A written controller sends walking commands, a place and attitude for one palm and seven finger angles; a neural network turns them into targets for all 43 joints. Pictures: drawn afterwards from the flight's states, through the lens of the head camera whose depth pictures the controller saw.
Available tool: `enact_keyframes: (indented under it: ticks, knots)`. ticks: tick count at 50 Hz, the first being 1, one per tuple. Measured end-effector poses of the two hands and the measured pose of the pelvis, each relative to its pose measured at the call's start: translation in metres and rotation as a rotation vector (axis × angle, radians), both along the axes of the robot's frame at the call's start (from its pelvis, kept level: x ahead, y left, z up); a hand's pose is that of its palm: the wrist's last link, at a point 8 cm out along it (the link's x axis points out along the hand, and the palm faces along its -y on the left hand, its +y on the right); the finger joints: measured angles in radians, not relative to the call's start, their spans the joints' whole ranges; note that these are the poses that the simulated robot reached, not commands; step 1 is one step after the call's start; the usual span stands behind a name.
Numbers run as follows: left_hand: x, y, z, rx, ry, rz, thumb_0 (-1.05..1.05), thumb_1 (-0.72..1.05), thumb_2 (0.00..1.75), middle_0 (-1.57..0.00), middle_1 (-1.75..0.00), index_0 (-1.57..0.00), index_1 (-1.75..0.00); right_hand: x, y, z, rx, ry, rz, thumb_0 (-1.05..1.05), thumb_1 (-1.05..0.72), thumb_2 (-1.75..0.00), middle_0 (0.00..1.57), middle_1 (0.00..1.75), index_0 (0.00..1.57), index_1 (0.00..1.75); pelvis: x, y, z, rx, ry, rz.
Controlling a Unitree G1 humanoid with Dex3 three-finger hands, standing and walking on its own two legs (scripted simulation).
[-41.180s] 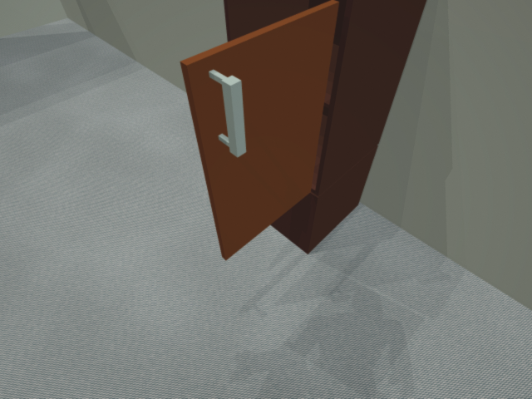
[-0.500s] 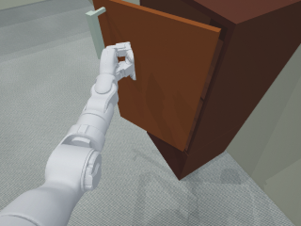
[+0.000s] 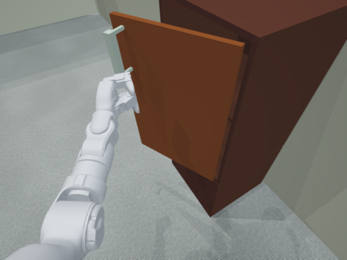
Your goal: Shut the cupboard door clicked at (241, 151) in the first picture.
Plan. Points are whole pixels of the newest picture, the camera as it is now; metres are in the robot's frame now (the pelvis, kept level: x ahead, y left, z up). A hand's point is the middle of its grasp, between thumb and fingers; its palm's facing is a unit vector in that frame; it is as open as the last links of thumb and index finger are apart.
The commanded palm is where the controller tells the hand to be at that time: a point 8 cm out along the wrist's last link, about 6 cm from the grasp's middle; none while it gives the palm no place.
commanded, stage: draw the hand back to the body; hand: left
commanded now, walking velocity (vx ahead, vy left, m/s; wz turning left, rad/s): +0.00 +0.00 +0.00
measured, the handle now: (120, 54) +0.64 +0.14 +0.16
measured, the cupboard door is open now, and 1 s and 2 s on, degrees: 26 26 26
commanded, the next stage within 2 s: step back with the hand held close in 1.34 s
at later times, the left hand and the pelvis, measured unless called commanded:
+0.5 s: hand (71, 155) +0.28 +0.18 +0.17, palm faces +0.19 -0.96 -0.19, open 3.2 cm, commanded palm +0.25 +0.23 +0.18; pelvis +0.00 +0.00 +0.01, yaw +3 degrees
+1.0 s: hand out of the picture +0.19 +0.29 +0.17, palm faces +0.48 -0.76 -0.43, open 6.4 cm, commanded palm +0.14 +0.32 +0.19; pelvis +0.02 +0.01 +0.01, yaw +3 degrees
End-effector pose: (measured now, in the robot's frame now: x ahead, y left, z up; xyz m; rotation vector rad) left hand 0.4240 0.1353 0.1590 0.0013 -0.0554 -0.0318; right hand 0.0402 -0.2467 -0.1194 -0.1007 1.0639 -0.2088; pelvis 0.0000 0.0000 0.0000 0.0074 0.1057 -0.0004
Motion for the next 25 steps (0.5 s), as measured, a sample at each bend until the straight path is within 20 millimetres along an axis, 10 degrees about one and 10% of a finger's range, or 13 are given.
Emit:
enact_keyframes:
  ticks: [6, 18, 25]
  knots:
    - [-0.044, 0.028, 0.001, 0.006, -0.016, 0.001, 0.02, 0.90, 0.90, -1.30, -1.50, -1.30, -1.50, 0.030, -0.004, 0.011, -0.033, -0.083, 0.020, 0.02, -0.91, -0.90, 0.20, 0.30, 0.20, 0.30, 0.000, 0.000, 0.004, -0.006, -0.055, 0.010]
    - [-0.124, 0.066, 0.020, 0.126, -0.081, 0.077, 0.02, 0.90, 0.90, -1.22, -1.41, -1.22, -1.41, 0.154, 0.027, 0.068, -0.040, -0.449, 0.183, 0.02, -0.91, -0.90, 0.20, 0.30, 0.20, 0.30, -0.005, 0.000, 0.009, -0.002, -0.135, 0.045]
    - [-0.170, 0.093, 0.014, 0.200, -0.109, 0.210, 0.02, 0.89, 0.90, -1.06, -1.23, -1.06, -1.24, 0.175, 0.053, 0.077, -0.015, -0.451, 0.264, 0.01, -0.91, -0.90, 0.20, 0.30, 0.20, 0.30, -0.002, 0.000, 0.013, -0.005, -0.156, 0.056]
